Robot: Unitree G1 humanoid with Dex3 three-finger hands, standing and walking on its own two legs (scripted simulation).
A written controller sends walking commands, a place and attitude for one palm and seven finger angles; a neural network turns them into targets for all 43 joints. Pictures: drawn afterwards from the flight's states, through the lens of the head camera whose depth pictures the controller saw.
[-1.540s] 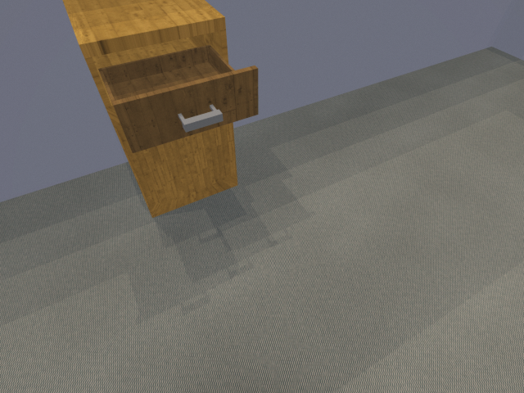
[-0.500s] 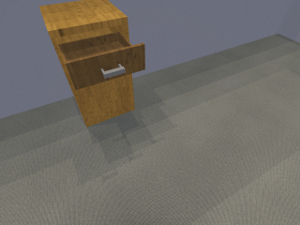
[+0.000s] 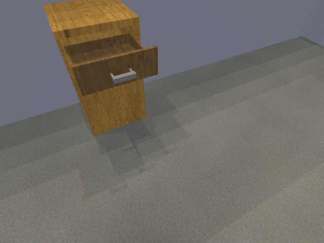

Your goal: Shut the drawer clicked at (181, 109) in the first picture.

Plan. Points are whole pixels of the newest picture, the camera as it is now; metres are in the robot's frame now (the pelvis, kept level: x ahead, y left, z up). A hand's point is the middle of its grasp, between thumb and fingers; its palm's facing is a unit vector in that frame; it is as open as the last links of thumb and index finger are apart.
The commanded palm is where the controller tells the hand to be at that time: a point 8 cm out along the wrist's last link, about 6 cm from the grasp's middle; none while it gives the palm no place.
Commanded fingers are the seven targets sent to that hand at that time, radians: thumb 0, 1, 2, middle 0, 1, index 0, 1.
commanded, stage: walk to a spot facing it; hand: left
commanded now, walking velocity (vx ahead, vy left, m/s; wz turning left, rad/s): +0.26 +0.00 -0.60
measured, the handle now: (122, 74) +0.84 +0.24 -0.07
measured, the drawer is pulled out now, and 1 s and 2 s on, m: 0.28 0.28 0.28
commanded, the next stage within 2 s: none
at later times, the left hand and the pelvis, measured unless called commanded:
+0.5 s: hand out of the picture +0.08 +0.14 -0.17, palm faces -0.10 -0.97 -0.21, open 7.4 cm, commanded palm none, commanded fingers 0.00 0.90 0.90 -0.20 -0.30 -0.20 -0.30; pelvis +0.08 -0.04 -0.01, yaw -11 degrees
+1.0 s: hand (130, 166) +0.41 +0.15 -0.18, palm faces -0.39 -0.90 -0.20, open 7.4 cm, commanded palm none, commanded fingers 0.00 0.90 0.90 -0.20 -0.30 -0.20 -0.30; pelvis +0.29 -0.03 -0.01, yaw -31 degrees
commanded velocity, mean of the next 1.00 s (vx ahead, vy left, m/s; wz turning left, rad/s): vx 0.30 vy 0.00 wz -0.60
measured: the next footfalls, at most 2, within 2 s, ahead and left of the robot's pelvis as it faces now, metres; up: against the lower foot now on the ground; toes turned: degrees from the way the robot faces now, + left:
left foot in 0.82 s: +0.37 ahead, +0.04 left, +0.00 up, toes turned -19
right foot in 1.32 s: +0.43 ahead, -0.27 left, +0.00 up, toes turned -48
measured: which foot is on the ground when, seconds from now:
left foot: down 0.00-0.34, up 0.36-0.80, down 0.82-1.00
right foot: down 0.00-0.82, up 0.84-1.00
